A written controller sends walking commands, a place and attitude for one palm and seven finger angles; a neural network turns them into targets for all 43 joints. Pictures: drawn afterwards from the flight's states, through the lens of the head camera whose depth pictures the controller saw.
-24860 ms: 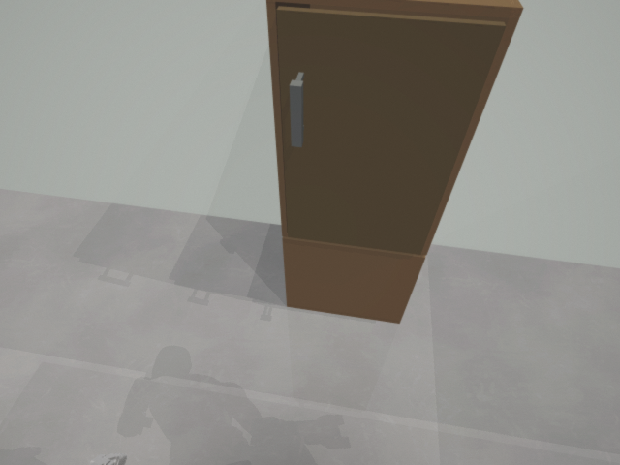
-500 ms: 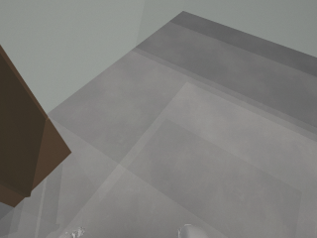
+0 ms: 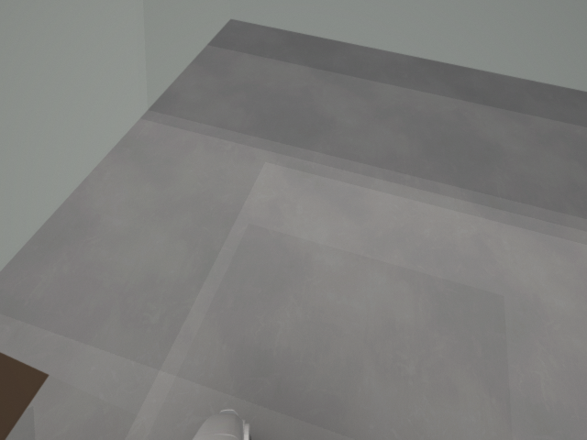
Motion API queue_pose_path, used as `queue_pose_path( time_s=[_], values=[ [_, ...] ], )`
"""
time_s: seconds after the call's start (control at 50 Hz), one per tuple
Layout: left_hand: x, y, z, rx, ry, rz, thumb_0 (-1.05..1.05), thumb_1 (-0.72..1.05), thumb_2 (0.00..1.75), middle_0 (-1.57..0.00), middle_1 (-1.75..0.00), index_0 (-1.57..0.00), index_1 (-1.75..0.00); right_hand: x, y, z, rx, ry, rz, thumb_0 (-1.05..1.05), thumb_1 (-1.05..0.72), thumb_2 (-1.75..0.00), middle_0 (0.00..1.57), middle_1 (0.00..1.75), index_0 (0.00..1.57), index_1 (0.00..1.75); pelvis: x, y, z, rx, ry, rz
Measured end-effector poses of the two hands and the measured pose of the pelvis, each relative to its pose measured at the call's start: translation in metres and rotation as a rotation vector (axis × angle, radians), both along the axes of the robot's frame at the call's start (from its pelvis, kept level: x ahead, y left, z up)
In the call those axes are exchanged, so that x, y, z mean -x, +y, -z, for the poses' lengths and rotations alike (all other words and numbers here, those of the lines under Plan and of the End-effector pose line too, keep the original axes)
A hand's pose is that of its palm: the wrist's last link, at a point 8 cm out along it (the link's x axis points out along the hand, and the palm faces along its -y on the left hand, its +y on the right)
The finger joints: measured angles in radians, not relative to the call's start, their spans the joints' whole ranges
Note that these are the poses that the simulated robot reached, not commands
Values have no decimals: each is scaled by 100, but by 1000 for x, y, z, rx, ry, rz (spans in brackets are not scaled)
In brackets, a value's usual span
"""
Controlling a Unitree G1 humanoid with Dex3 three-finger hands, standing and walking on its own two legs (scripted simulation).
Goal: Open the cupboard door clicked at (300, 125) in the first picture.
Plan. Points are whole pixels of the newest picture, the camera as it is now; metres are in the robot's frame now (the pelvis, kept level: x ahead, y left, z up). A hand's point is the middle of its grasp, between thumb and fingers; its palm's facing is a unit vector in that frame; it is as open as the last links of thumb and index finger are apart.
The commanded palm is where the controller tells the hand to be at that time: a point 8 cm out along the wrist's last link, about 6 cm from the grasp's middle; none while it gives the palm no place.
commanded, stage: walk to a spot facing it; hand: left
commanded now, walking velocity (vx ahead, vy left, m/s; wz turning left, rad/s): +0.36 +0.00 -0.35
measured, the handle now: out of the picture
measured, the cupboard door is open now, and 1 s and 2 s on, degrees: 43 43 43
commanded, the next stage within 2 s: turn to face it in 1.10 s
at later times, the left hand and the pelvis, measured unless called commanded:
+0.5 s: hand (248, 280) +0.40 +0.10 -0.16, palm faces -0.22 -0.95 -0.21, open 7.4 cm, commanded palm none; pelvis +0.23 -0.05 -0.01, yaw -11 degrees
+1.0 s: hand (257, 236) +0.52 +0.10 -0.18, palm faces -0.18 -0.97 -0.15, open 7.4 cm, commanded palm none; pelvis +0.48 -0.07 +0.00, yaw -15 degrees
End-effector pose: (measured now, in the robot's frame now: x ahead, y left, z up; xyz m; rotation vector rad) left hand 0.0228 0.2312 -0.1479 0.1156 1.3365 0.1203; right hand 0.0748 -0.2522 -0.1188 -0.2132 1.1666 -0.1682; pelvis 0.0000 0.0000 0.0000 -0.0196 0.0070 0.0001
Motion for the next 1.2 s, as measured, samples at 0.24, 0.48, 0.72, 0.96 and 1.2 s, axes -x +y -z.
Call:
queue_pose_path(
  time_s=[0.24,0.48,0.72,0.96,1.2],
  values=[
    [-164,13,-10,-1,-72,123,1,91,90,-19,-30,-20,-30,-28,33,2,-25,81,135,0,-94,-90,20,30,20,30,-104,14,-7,-14,17,129],
    [-376,-74,-16,-28,-283,310,1,91,90,-19,-30,-20,-30,7,15,27,-156,456,348,1,-92,-90,20,30,20,30,-218,-45,14,-35,3,198],
    [-386,-77,-12,-49,-44,210,-1,95,90,-20,-30,-20,-30,-235,-52,13,-88,124,272,1,-93,-90,19,30,20,30,-329,-74,-6,-10,12,210],
    [-464,-73,12,-7,117,186,1,91,90,-19,-30,-20,-30,-411,-67,11,-10,-54,210,0,-92,-90,19,30,20,30,-458,-69,8,-21,-12,249],
    [-679,-143,-21,-49,-101,346,2,93,90,-19,-30,-20,-30,-378,-68,21,-145,268,403,1,-93,-90,20,30,20,30,-565,-122,-4,-39,3,319]
  ],
)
